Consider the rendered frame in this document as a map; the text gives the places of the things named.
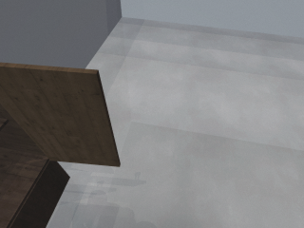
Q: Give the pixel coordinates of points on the cupboard door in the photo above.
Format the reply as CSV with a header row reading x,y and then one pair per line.
x,y
62,109

